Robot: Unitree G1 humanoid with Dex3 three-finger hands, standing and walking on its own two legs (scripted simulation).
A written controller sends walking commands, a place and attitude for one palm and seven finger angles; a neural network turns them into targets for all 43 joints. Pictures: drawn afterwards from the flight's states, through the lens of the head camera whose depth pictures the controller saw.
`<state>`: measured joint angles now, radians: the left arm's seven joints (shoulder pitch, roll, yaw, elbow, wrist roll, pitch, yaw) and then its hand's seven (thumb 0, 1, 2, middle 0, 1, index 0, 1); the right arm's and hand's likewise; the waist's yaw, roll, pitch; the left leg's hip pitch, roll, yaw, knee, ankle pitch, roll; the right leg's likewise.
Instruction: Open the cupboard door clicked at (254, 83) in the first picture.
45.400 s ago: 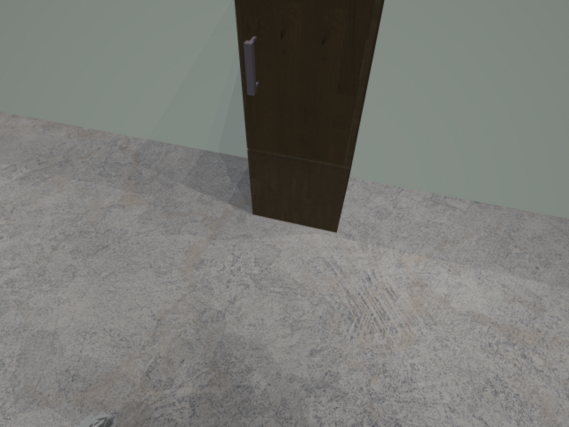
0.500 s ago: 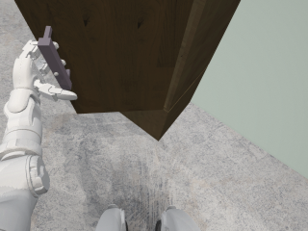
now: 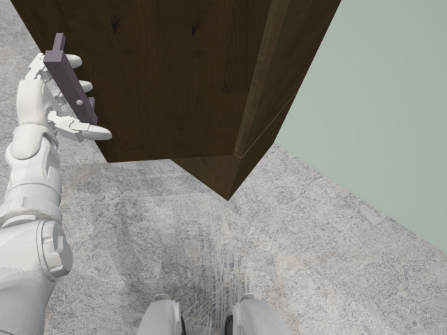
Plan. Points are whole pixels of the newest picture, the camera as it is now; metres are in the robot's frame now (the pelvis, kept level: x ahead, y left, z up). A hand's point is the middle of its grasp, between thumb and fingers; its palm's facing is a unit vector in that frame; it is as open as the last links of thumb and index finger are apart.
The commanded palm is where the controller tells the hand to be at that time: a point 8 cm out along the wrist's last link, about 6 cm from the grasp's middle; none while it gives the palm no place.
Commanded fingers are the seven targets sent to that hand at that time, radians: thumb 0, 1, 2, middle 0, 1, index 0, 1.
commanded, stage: slide the fingers in behind the handle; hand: left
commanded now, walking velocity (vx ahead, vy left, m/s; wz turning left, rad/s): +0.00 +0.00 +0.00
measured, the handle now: (76, 84) +0.55 +0.23 +0.07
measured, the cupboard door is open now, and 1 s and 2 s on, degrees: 44 43 86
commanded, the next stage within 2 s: close the thumb around the handle in 0.04 s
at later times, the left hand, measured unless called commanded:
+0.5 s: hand (79, 104) +0.50 +0.21 +0.08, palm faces +0.07 -1.00 -0.01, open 10.3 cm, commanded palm +0.47 +0.25 +0.07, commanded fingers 0.00 0.56 0.76 -0.38 -1.31 -0.38 -1.31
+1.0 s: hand (86, 103) +0.50 +0.20 +0.07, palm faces +0.07 -1.00 -0.01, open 5.8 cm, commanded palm +0.47 +0.24 +0.07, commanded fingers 0.00 0.90 0.90 -0.40 -1.35 -0.40 -1.35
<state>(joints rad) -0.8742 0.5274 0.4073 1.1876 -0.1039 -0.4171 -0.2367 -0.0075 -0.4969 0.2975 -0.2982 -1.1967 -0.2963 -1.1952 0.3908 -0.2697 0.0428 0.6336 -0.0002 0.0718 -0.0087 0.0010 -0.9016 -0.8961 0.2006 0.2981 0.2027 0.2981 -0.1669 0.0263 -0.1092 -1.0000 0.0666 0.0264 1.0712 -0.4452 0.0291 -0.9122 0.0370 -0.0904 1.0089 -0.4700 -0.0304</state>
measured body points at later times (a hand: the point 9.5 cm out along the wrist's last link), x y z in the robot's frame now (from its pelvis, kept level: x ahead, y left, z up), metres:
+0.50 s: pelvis +0.00 +0.00 +0.00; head +0.12 +0.03 +0.44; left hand +0.49 +0.26 +0.08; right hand +0.02 -0.26 -0.11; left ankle +0.03 +0.10 -0.66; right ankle +0.00 -0.11 -0.66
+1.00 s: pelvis +0.00 +0.00 +0.00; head +0.12 +0.02 +0.43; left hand +0.49 +0.25 +0.08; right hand +0.01 -0.27 -0.11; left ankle +0.03 +0.10 -0.66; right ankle +0.00 -0.11 -0.66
